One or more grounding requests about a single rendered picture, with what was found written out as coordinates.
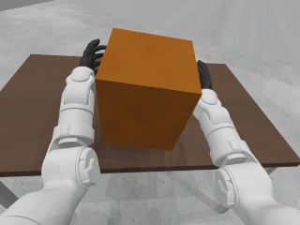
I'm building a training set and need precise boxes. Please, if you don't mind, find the right robot hand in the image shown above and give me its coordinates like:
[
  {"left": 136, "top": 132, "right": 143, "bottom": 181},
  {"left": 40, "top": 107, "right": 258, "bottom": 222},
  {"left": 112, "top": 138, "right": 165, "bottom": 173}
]
[{"left": 197, "top": 60, "right": 212, "bottom": 90}]

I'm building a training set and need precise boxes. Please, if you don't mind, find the left robot hand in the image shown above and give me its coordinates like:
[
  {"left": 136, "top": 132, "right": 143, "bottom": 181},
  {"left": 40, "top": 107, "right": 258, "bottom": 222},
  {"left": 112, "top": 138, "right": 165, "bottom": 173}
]
[{"left": 79, "top": 38, "right": 107, "bottom": 76}]

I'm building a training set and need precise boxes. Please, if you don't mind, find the robot left forearm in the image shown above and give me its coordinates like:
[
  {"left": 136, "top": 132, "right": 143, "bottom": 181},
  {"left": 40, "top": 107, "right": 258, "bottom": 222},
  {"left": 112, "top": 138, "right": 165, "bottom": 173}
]
[{"left": 41, "top": 67, "right": 96, "bottom": 184}]

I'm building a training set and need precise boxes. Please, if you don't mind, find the robot right forearm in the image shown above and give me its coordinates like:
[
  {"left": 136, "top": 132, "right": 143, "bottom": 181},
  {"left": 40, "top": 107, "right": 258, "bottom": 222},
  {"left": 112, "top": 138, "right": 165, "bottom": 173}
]
[{"left": 193, "top": 89, "right": 274, "bottom": 196}]

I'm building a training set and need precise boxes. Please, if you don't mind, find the table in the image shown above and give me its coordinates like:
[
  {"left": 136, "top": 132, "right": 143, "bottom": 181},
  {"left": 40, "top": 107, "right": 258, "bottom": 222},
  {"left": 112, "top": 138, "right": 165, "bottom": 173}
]
[{"left": 0, "top": 53, "right": 300, "bottom": 214}]

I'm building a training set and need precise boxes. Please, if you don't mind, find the carton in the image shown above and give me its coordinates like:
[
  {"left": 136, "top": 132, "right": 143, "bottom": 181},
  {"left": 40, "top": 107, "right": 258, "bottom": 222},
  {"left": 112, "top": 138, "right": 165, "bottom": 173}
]
[{"left": 95, "top": 28, "right": 203, "bottom": 151}]

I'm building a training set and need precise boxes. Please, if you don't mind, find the right robot upper arm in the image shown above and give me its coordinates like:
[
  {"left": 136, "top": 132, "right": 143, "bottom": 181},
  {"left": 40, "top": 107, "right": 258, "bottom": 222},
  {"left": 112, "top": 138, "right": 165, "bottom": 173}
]
[{"left": 215, "top": 161, "right": 300, "bottom": 225}]

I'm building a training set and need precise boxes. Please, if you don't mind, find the left robot upper arm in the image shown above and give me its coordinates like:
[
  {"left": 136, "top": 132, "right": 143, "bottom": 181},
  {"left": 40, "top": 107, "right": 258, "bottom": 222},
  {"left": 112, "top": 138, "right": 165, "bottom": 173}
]
[{"left": 0, "top": 146, "right": 100, "bottom": 225}]

